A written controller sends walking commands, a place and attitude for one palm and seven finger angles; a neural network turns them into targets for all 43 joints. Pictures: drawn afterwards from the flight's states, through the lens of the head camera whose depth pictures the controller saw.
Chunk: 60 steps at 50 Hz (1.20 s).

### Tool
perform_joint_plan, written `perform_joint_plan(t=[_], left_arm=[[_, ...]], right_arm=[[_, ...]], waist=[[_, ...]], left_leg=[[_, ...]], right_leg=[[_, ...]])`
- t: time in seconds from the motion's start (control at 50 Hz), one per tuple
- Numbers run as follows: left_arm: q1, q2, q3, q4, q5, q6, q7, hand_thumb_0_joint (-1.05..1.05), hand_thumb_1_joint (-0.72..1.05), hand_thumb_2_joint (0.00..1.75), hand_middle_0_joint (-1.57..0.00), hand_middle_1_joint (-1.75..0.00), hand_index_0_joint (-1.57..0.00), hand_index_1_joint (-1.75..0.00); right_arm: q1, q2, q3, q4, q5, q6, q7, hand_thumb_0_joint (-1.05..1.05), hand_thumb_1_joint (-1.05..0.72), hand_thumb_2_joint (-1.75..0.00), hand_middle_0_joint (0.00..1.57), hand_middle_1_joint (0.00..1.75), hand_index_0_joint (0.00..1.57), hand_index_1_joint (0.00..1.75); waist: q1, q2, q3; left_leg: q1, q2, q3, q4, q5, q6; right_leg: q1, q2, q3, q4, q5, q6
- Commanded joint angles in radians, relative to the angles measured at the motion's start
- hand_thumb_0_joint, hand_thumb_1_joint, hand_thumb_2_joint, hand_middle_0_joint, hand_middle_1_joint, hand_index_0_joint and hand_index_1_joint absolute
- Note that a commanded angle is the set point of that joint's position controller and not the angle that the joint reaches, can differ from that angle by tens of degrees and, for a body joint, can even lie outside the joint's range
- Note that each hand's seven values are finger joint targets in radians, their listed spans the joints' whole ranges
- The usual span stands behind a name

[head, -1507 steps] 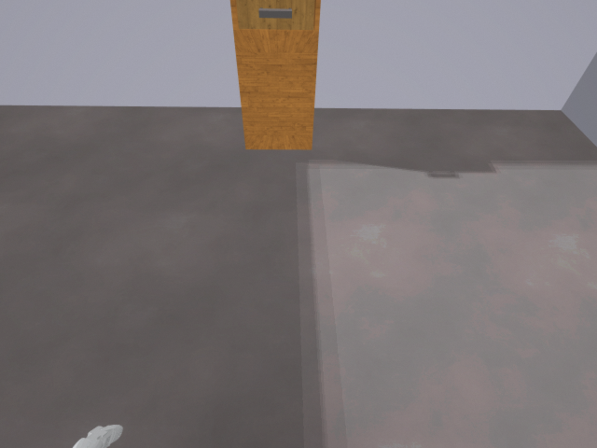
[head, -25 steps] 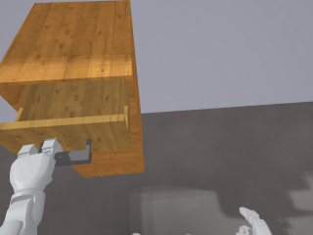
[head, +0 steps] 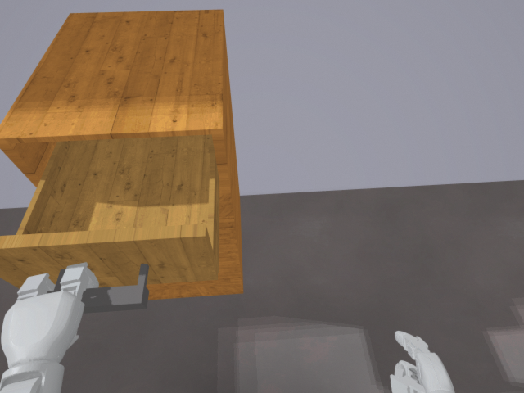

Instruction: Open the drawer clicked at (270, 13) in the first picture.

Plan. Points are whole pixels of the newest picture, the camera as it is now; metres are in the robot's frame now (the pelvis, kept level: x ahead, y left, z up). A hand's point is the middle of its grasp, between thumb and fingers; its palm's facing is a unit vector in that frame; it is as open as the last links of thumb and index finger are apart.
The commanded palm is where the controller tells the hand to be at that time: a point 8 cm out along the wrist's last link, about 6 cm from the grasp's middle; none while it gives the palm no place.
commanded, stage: pull the drawer open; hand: left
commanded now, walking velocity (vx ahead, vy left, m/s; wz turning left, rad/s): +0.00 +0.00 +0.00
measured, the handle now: (101, 285) +0.26 +0.27 +0.00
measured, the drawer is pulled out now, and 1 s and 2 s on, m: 0.20 0.30 0.30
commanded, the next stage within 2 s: open the thumb to release the handle in 1.16 s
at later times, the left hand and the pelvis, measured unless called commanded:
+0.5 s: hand (53, 377) +0.14 +0.30 -0.02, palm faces -0.06 -0.04 -1.00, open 6.2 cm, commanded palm +0.10 +0.29 +0.03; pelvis -0.01 +0.00 -0.01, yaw +0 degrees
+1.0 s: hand out of the picture +0.10 +0.29 -0.02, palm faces -0.08 -0.04 -1.00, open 6.2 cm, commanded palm +0.06 +0.28 +0.03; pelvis -0.02 +0.00 -0.01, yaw +0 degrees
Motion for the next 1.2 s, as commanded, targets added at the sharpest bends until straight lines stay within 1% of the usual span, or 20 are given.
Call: perform_joint_plan(t=[0.0, 0.04, 0.1, 0.14, 0.22, 0.26, 0.32, 0.38, 0.4, 0.42, 0.56, 0.62, 0.66, 0.78, 0.86, 0.94, 0.98, 1.02, 1.12, 1.18], left_arm=[[0.160, 0.191, 0.117, -0.219, 0.009, -0.018, 0.060, 0.00, 0.90, 0.90, -0.40, -1.35, -0.40, -1.35], [0.187, 0.175, 0.111, -0.230, 0.001, -0.018, 0.062, 0.00, 0.90, 0.90, -0.40, -1.35, -0.40, -1.35], [0.226, 0.184, 0.123, -0.263, 0.005, -0.026, 0.071, 0.00, 0.90, 0.90, -0.40, -1.35, -0.40, -1.35], [0.264, 0.175, 0.119, -0.281, 0.002, -0.026, 0.076, 0.00, 0.90, 0.90, -0.40, -1.35, -0.40, -1.35], [0.334, 0.172, 0.137, -0.274, -0.001, -0.030, 0.087, 0.00, 0.90, 0.90, -0.40, -1.35, -0.40, -1.35], [0.319, 0.198, 0.163, -0.301, 0.004, -0.037, 0.094, 0.00, 0.90, 0.90, -0.40, -1.35, -0.40, -1.35], [0.331, 0.181, 0.152, -0.296, 0.005, -0.041, 0.099, 0.00, 0.90, 0.90, -0.40, -1.35, -0.40, -1.35], [0.391, 0.170, 0.150, -0.315, 0.001, -0.045, 0.106, 0.00, 0.90, 0.90, -0.40, -1.35, -0.40, -1.35], [0.383, 0.171, 0.143, -0.330, 0.000, -0.043, 0.106, 0.00, 0.90, 0.90, -0.40, -1.35, -0.40, -1.35], [0.400, 0.169, 0.153, -0.315, 0.000, -0.043, 0.108, 0.00, 0.90, 0.90, -0.40, -1.35, -0.40, -1.35], [0.435, 0.154, 0.129, -0.366, -0.002, -0.042, 0.111, 0.00, 0.90, 0.90, -0.40, -1.35, -0.40, -1.35], [0.475, 0.147, 0.124, -0.367, -0.007, -0.041, 0.111, 0.00, 0.90, 0.90, -0.40, -1.35, -0.40, -1.35], [0.462, 0.140, 0.111, -0.378, -0.011, -0.039, 0.109, 0.00, 0.90, 0.90, -0.40, -1.35, -0.40, -1.35], [0.522, 0.159, 0.153, -0.355, -0.016, -0.052, 0.117, 0.00, 0.90, 0.90, -0.40, -1.35, -0.40, -1.35], [0.541, 0.168, 0.157, -0.391, -0.009, -0.059, 0.125, 0.00, 0.90, 0.90, -0.40, -1.35, -0.40, -1.35], [0.557, 0.145, 0.134, -0.396, -0.014, -0.057, 0.121, 0.00, 0.90, 0.90, -0.40, -1.35, -0.40, -1.35], [0.567, 0.139, 0.127, -0.404, -0.016, -0.059, 0.120, 0.00, 0.90, 0.90, -0.40, -1.35, -0.40, -1.35], [0.574, 0.134, 0.120, -0.409, -0.021, -0.058, 0.118, 0.00, 0.90, 0.90, -0.40, -1.35, -0.40, -1.35], [0.579, 0.149, 0.141, -0.397, -0.021, -0.063, 0.117, 0.00, 0.90, 0.90, -0.40, -1.35, -0.40, -1.35], [0.569, 0.160, 0.159, -0.385, -0.015, -0.066, 0.122, 0.00, 0.90, 0.90, -0.40, -1.35, -0.40, -1.35]], right_arm=[[-0.079, -0.127, -0.050, -0.146, -0.001, -0.043, -0.007, 0.00, -0.90, -0.90, 0.20, 0.30, 0.20, 0.30], [-0.079, -0.126, -0.050, -0.148, 0.000, -0.044, -0.005, 0.00, -0.90, -0.90, 0.20, 0.30, 0.20, 0.30], [-0.086, -0.124, -0.049, -0.153, -0.003, -0.042, -0.001, 0.00, -0.90, -0.90, 0.20, 0.30, 0.20, 0.30], [-0.092, -0.121, -0.048, -0.157, -0.003, -0.043, 0.002, 0.00, -0.90, -0.90, 0.20, 0.30, 0.20, 0.30], [-0.095, -0.113, -0.049, -0.158, -0.002, -0.038, 0.006, 0.00, -0.90, -0.90, 0.20, 0.30, 0.20, 0.30], [-0.100, -0.115, -0.048, -0.162, -0.006, -0.034, 0.004, 0.00, -0.90, -0.90, 0.20, 0.30, 0.20, 0.30], [-0.104, -0.113, -0.048, -0.166, -0.004, -0.029, 0.005, 0.00, -0.90, -0.90, 0.20, 0.30, 0.20, 0.30], [-0.104, -0.106, -0.049, -0.172, -0.003, -0.029, 0.009, 0.00, -0.90, -0.90, 0.20, 0.30, 0.20, 0.30], [-0.111, -0.112, -0.048, -0.174, -0.006, -0.025, 0.010, 0.00, -0.90, -0.90, 0.20, 0.30, 0.20, 0.30], [-0.105, -0.105, -0.051, -0.172, -0.003, -0.024, 0.009, 0.00, -0.90, -0.90, 0.20, 0.30, 0.20, 0.30], [-0.115, -0.106, -0.046, -0.190, -0.004, -0.020, 0.015, 0.00, -0.90, -0.90, 0.20, 0.30, 0.20, 0.30], [-0.115, -0.104, -0.048, -0.194, -0.002, -0.018, 0.017, 0.00, -0.90, -0.90, 0.20, 0.30, 0.20, 0.30], [-0.124, -0.106, -0.045, -0.199, -0.004, -0.018, 0.019, 0.00, -0.90, -0.90, 0.20, 0.30, 0.20, 0.30], [-0.128, -0.100, -0.046, -0.202, -0.001, -0.013, 0.013, 0.00, -0.90, -0.90, 0.20, 0.30, 0.20, 0.30], [-0.125, -0.102, -0.046, -0.210, -0.004, -0.012, 0.018, 0.00, -0.90, -0.90, 0.20, 0.30, 0.20, 0.30], [-0.130, -0.102, -0.048, -0.212, -0.002, -0.007, 0.021, 0.00, -0.90, -0.90, 0.20, 0.30, 0.20, 0.30], [-0.127, -0.102, -0.049, -0.218, -0.002, -0.009, 0.024, 0.00, -0.90, -0.90, 0.20, 0.30, 0.20, 0.30], [-0.129, -0.103, -0.050, -0.223, -0.005, -0.010, 0.024, 0.00, -0.90, -0.90, 0.20, 0.30, 0.20, 0.30], [-0.132, -0.100, -0.047, -0.226, -0.003, -0.006, 0.018, 0.00, -0.90, -0.90, 0.20, 0.30, 0.20, 0.30], [-0.130, -0.097, -0.046, -0.225, -0.002, -0.006, 0.015, 0.00, -0.90, -0.90, 0.20, 0.30, 0.20, 0.30]], waist=[[0.062, 0.064, -0.219], [0.055, 0.047, -0.215], [0.066, 0.057, -0.223], [0.069, 0.094, -0.217], [0.075, 0.047, -0.200], [0.080, 0.055, -0.218], [0.079, 0.055, -0.184], [0.090, 0.069, -0.202], [0.084, 0.058, -0.209], [0.086, 0.041, -0.198], [0.094, 0.082, -0.195], [0.095, 0.062, -0.187], [0.088, 0.062, -0.167], [0.099, 0.030, -0.164], [0.110, 0.089, -0.190], [0.096, 0.068, -0.165], [0.101, 0.076, -0.161], [0.096, 0.046, -0.162], [0.099, 0.024, -0.156], [0.103, 0.046, -0.143]], left_leg=[[0.190, 0.012, -0.044, -0.090, 0.616, -0.035], [0.183, 0.013, -0.043, -0.084, 0.621, -0.031], [0.185, 0.013, -0.045, -0.080, 0.619, -0.035], [0.194, 0.016, -0.047, -0.077, 0.651, -0.039], [0.174, 0.011, -0.043, -0.066, 0.616, -0.036], [0.177, 0.010, -0.042, -0.063, 0.618, -0.035], [0.155, 0.007, -0.042, -0.064, 0.569, -0.036], [0.171, 0.010, -0.045, -0.060, 0.605, -0.042], [0.171, 0.009, -0.042, -0.053, 0.589, -0.038], [0.161, 0.009, -0.042, -0.054, 0.583, -0.038], [0.174, 0.014, -0.049, -0.054, 0.594, -0.045], [0.159, 0.013, -0.047, -0.052, 0.564, -0.042], [0.153, 0.014, -0.051, -0.055, 0.550, -0.044], [0.115, 0.006, -0.040, -0.051, 0.485, -0.034], [0.137, 0.009, -0.043, -0.046, 0.530, -0.044], [0.126, 0.012, -0.045, -0.040, 0.513, -0.042], [0.129, 0.013, -0.046, -0.040, 0.499, -0.042], [0.124, 0.011, -0.043, -0.032, 0.491, -0.039], [0.098, 0.006, -0.039, -0.029, 0.450, -0.032], [0.097, 0.004, -0.040, -0.033, 0.439, -0.036]], right_leg=[[0.129, -0.009, -0.021, -0.055, 0.446, -0.025], [0.132, -0.011, -0.023, -0.053, 0.460, -0.025], [0.121, -0.011, -0.022, -0.042, 0.445, -0.025], [0.114, -0.013, -0.027, -0.039, 0.448, -0.028], [0.110, -0.010, -0.026, -0.034, 0.446, -0.024], [0.111, -0.013, -0.015, -0.027, 0.456, -0.026], [0.090, -0.009, -0.024, -0.026, 0.409, -0.028], [0.087, -0.008, -0.030, -0.018, 0.402, -0.030], [0.079, -0.010, -0.024, -0.020, 0.404, -0.028], [0.082, -0.008, -0.028, -0.019, 0.401, -0.027], [0.052, -0.009, -0.031, -0.010, 0.357, -0.030], [0.054, -0.007, -0.033, -0.012, 0.342, -0.030], [0.032, -0.010, -0.031, -0.012, 0.322, -0.030], [0.054, -0.010, -0.022, -0.015, 0.327, -0.032], [0.035, -0.011, -0.024, 0.000, 0.313, -0.035], [0.016, -0.009, -0.031, -0.002, 0.293, -0.034], [0.003, -0.007, -0.035, 0.001, 0.268, -0.033], [0.002, -0.010, -0.027, -0.004, 0.280, -0.033], [0.009, -0.011, -0.020, -0.004, 0.281, -0.033], [0.001, -0.010, -0.023, -0.002, 0.265, -0.036]])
